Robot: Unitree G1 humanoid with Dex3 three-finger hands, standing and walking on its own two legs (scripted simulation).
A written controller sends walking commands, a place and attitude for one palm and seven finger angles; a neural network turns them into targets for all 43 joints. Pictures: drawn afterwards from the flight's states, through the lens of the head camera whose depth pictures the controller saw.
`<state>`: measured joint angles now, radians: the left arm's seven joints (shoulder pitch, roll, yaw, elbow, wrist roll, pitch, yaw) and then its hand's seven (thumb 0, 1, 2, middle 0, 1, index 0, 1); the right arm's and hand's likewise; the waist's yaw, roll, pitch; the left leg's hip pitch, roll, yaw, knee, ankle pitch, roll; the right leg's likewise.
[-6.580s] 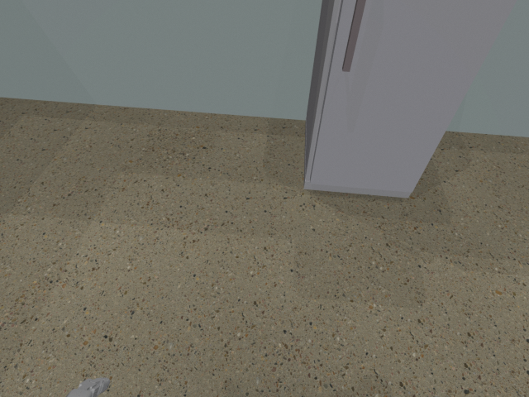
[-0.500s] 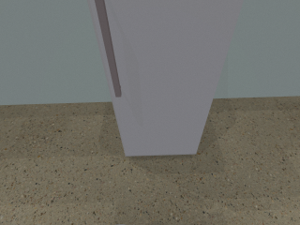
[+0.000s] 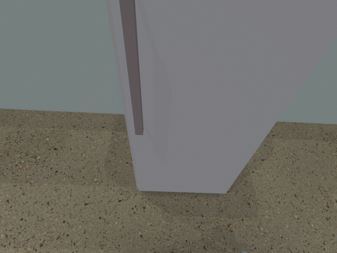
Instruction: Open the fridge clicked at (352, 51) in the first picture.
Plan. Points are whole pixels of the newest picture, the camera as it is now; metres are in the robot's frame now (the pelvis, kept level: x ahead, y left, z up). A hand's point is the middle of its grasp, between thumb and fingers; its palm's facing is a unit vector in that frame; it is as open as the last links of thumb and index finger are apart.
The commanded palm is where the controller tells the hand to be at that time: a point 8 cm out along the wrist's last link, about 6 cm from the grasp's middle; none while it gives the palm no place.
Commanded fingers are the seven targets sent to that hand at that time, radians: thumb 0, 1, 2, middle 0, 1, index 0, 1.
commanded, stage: come to a stop and stand still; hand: left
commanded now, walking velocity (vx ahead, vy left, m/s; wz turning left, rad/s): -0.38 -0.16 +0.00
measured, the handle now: (135, 72) +0.49 +0.13 +0.16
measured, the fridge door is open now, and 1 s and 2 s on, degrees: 0 0 0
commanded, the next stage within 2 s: look again from close up in 1.54 s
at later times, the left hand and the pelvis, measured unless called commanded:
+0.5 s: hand out of the picture +0.12 +0.14 -0.15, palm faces +0.04 -0.96 -0.27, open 7.3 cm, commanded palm none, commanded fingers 0.00 0.90 0.90 -0.20 -0.30 -0.20 -0.30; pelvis +0.03 -0.05 +0.00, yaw +2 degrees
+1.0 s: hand out of the picture -0.03 +0.18 -0.17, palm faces +0.03 -0.99 -0.17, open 7.3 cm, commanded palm none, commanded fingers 0.00 0.90 0.90 -0.20 -0.30 -0.20 -0.30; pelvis -0.01 -0.01 +0.01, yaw +0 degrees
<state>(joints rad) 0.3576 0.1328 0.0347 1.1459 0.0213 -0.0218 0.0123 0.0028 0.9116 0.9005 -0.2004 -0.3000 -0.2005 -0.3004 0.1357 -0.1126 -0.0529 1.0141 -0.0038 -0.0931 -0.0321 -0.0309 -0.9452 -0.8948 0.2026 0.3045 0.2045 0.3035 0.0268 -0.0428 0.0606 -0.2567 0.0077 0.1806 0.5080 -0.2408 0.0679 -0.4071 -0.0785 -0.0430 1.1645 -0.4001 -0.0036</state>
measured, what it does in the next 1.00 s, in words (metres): steps on the spot: right foot, then left foot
